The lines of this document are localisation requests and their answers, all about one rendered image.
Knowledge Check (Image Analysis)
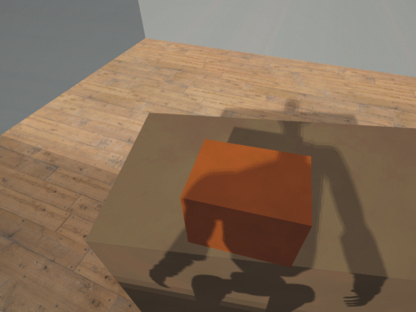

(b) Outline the carton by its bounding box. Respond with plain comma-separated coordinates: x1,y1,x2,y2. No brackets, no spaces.
180,139,312,268

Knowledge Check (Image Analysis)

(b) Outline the pedestal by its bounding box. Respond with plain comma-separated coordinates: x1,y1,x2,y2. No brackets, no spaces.
85,113,416,312

